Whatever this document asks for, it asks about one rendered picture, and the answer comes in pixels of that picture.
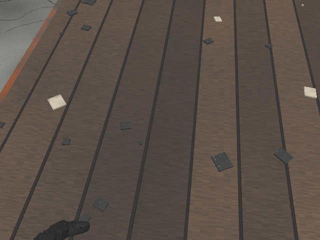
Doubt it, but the robot left hand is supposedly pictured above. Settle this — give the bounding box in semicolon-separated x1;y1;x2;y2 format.
33;220;90;240

